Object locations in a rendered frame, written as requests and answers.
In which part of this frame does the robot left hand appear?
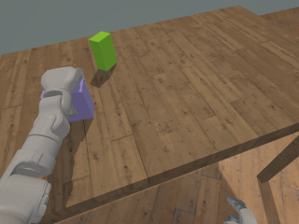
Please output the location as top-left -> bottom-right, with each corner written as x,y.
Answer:
41,66 -> 86,116

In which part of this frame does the sponge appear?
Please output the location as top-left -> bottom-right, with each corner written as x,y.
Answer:
40,79 -> 94,122

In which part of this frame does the robot right hand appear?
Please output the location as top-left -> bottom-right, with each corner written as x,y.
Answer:
223,196 -> 258,224

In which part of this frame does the robot left upper arm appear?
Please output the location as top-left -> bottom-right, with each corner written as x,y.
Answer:
0,173 -> 51,224

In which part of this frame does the table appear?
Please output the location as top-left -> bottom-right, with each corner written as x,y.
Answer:
0,5 -> 299,224

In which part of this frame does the left robot forearm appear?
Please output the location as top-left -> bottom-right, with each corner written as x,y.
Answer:
0,88 -> 72,191

